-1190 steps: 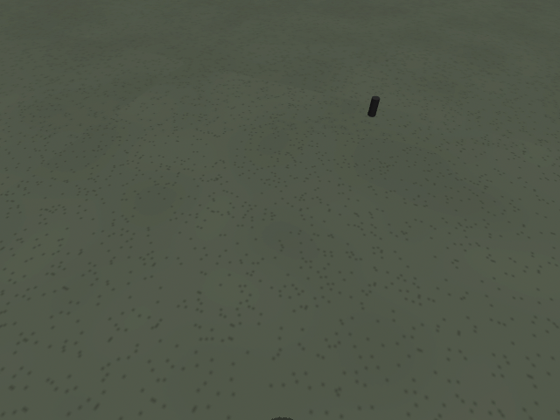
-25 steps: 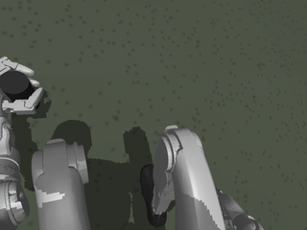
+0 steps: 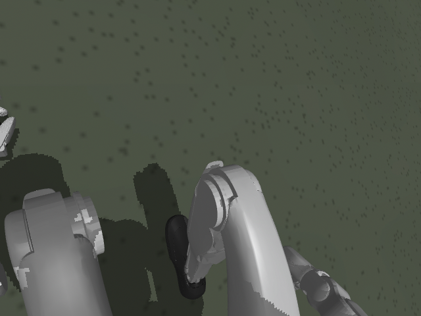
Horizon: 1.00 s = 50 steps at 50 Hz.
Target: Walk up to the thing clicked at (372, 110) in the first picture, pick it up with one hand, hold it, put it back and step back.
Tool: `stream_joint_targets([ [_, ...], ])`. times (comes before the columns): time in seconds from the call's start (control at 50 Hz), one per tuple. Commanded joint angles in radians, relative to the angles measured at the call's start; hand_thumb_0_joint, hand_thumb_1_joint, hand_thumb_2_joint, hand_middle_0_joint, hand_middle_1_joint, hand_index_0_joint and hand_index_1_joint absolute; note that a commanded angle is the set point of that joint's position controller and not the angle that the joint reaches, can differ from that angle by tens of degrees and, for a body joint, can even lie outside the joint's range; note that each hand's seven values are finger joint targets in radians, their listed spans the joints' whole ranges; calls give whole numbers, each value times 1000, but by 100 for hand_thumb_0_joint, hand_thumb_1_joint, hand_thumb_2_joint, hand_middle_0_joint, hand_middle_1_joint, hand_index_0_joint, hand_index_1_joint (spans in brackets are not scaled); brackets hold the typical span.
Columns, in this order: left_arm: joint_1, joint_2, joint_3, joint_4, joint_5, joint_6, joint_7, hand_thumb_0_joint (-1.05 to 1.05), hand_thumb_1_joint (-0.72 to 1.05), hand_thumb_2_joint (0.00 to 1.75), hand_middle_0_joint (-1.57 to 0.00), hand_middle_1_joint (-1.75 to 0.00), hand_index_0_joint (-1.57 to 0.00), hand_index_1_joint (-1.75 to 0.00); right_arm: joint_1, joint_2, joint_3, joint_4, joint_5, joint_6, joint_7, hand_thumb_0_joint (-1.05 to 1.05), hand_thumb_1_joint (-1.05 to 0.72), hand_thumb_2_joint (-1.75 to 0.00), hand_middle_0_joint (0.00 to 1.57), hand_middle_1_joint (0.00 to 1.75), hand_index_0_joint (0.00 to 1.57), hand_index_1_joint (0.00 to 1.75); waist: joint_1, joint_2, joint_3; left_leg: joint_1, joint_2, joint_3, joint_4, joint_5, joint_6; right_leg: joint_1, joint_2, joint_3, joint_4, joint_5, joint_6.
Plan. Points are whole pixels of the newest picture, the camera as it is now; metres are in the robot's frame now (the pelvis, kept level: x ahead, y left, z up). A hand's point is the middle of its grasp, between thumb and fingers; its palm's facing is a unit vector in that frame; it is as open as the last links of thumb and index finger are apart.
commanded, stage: lower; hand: left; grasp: from the side
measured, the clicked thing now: out of the picture +0.44 +0.27 -0.18
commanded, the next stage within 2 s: loosen in 0.76 s
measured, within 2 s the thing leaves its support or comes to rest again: rests again in 1.06 s
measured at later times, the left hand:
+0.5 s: hand out of the picture +0.44 +0.26 -0.19, palm faces +0.23 -0.97 -0.02, open 7.1 cm
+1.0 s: hand out of the picture +0.44 +0.26 -0.20, palm faces +0.24 -0.97 -0.01, open 7.0 cm
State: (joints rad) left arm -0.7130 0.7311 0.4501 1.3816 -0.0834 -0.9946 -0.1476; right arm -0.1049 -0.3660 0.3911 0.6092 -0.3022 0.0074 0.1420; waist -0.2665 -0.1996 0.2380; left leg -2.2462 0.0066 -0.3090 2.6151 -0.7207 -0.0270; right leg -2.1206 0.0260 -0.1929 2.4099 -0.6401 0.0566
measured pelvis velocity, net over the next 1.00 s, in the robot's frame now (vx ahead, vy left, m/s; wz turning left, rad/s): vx -0.01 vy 0.01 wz -0.07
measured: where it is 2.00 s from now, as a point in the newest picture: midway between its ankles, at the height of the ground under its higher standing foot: (136, 294)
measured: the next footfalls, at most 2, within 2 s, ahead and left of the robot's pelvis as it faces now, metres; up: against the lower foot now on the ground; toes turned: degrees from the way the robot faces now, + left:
none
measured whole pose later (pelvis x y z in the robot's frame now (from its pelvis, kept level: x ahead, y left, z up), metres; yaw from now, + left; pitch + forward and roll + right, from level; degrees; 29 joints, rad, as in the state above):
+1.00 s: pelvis -0.01 +0.01 +0.00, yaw -4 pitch +13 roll -19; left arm -0.69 0.88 0.44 1.50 -0.09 -1.12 -0.04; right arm -0.20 -0.38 0.55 0.55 -0.38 0.02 0.13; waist -0.28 -0.29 0.34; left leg -2.21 0.02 -0.41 2.67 -0.74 -0.01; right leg -2.05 0.07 -0.26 2.38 -0.61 0.09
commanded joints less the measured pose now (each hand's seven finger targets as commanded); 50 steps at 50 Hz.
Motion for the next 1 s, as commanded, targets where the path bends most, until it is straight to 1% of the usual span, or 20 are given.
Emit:
stream_joint_targets([
  [0.0,-261,167,3,-143,1,-108,30,0,49,129,-131,-142,-133,-141,72,-333,-70,-11,-16,12,-16,0,-91,-91,20,30,20,30,-97,504,-620,446,45,82,-306,202,-1,334,39,-104,-174,232,-63],
  [0.02,-244,185,19,-141,-2,-113,37,0,45,128,-129,-140,-130,-140,58,-337,-66,-23,-20,14,-14,0,-91,-91,20,30,20,30,-91,496,-633,449,46,80,-300,192,0,339,43,-106,-179,224,-63],
  [0.04,-259,172,2,-134,-8,-117,39,0,46,126,-129,-140,-130,-139,55,-342,-61,-23,-22,14,-15,0,-91,-90,20,30,20,30,-103,507,-618,446,45,75,-301,182,0,333,43,-111,-177,220,-62],
  [0.14,-253,196,-4,-112,-3,-137,67,0,50,128,-128,-140,-130,-139,32,-350,-36,-31,-34,18,-14,0,-90,-90,20,30,20,30,-114,506,-593,448,50,55,-301,186,-2,341,50,-126,-174,230,-59],
  [0.16,-257,187,-15,-95,-3,-141,68,0,51,128,-130,-141,-131,-140,36,-350,-30,-27,-36,19,-15,0,-90,-90,20,30,20,30,-128,494,-585,440,50,52,-297,178,-1,341,51,-131,-177,228,-57],
  [0.22,-254,225,-3,-93,2,-158,83,0,53,129,-129,-140,-131,-139,11,-354,-16,-36,-43,22,-16,0,-90,-90,20,30,20,30,-121,500,-569,438,52,45,-296,169,-2,342,54,-136,-175,222,-56],
  [0.24,-261,214,-11,-84,1,-161,87,0,53,130,-129,-140,-130,-139,11,-356,-12,-32,-46,23,-16,0,-90,-90,20,30,20,30,-130,505,-560,446,54,40,-296,173,-3,336,54,-138,-172,227,-56],
  [0.3,-246,230,0,-67,-10,-173,95,0,50,128,-127,-138,-128,-137,-8,-359,-2,-50,-49,23,-18,0,-90,-90,20,30,20,30,-125,470,-546,408,52,48,-282,135,6,355,62,-137,-191,206,-54],
  [0.32,-244,220,-7,-64,-11,-174,96,0,52,129,-128,-140,-129,-139,11,-355,4,-35,-54,24,-17,0,-90,-90,20,30,20,30,-135,480,-556,422,53,45,-280,152,4,372,64,-140,-192,223,-51],
  [0.36,-243,246,-3,-72,-4,-181,101,0,54,129,-127,-138,-128,-137,5,-356,12,-36,-58,24,-18,0,-90,-90,20,30,20,30,-131,498,-568,444,57,35,-284,183,-1,374,66,-146,-183,243,-52],
  [0.46,-230,241,-20,-43,8,-185,104,0,57,130,-129,-140,-130,-139,-17,-367,19,-39,-62,30,-22,0,-89,-90,20,30,20,30,-147,506,-506,442,64,13,-300,163,-7,342,67,-163,-173,229,-54],
  [0.48,-230,268,-6,-48,6,-188,108,0,54,129,-129,-139,-130,-138,-15,-368,22,-39,-62,30,-22,0,-90,-90,20,30,20,30,-138,503,-517,438,62,19,-291,158,-3,350,70,-160,-181,225,-53],
  [0.52,-223,263,3,-50,-2,-191,110,0,53,129,-128,-139,-129,-138,-21,-370,23,-46,-64,32,-23,0,-89,-90,20,30,20,30,-138,500,-521,447,64,18,-289,170,-5,358,70,-161,-180,237,-52],
  [0.56,-227,274,0,-46,-1,-193,113,0,51,127,-128,-138,-130,-137,-22,-372,26,-46,-66,32,-22,0,-90,-90,20,30,20,30,-143,499,-516,438,65,17,-288,157,-2,357,74,-162,-183,227,-54],
  [0.58,-226,258,-5,-46,-2,-194,114,0,50,129,-128,-139,-129,-138,-23,-370,27,-44,-67,31,-22,0,-89,-90,20,30,20,30,-147,504,-518,454,68,13,-291,180,-6,362,73,-164,-179,245,-53],
  [0.68,-224,288,-7,-39,13,-198,117,0,52,128,-131,-139,-132,-138,-37,-377,33,-48,-69,33,-25,0,-90,-90,20,30,20,30,-152,515,-490,453,75,1,-300,154,-8,340,74,-173,-174,224,-54],
  [0.84,-212,286,-8,-15,4,-210,120,0,51,127,-130,-137,-131,-137,-48,-383,43,-55,-73,28,-25,0,-89,-90,20,30,20,30,-158,491,-465,430,73,-4,-291,135,-4,338,79,-182,-181,217,-53],
  [0.86,-210,285,-9,-14,0,-211,121,0,43,119,-132,-132,-133,-132,-44,-379,45,-56,-75,28,-24,0,-90,-90,20,30,20,30,-155,493,-472,434,70,4,-285,137,-1,354,82,-177,-188,220,-53],
  [0.94,-213,289,4,-50,-26,-224,115,0,23,87,-110,-103,-111,-101,-43,-380,48,-55,-74,23,-26,0,-91,-89,20,30,20,30,-147,483,-507,442,70,11,-266,174,3,388,86,-173,-191,254,-49],
  [0.98,-207,291,3,-32,-23,-223,111,0,15,72,-105,-96,-107,-94,-40,-383,47,-50,-73,23,-26,0,-92,-90,20,30,20,30,-150,503,-492,449,74,0,-280,173,-4,373,85,-180,-180,249,-53],
])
